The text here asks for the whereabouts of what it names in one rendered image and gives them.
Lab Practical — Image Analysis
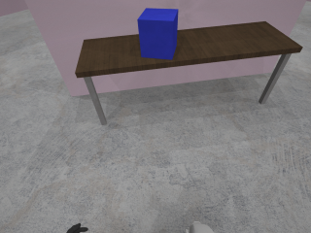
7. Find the left robot hand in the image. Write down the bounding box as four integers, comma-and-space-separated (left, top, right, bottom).
66, 223, 88, 233

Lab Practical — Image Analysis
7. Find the robot right thigh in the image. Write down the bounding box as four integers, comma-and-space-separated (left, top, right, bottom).
185, 223, 214, 233

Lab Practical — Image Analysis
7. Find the table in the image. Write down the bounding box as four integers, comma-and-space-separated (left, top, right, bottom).
75, 21, 303, 125

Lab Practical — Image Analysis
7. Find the carton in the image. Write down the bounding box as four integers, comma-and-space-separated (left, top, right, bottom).
137, 8, 179, 60

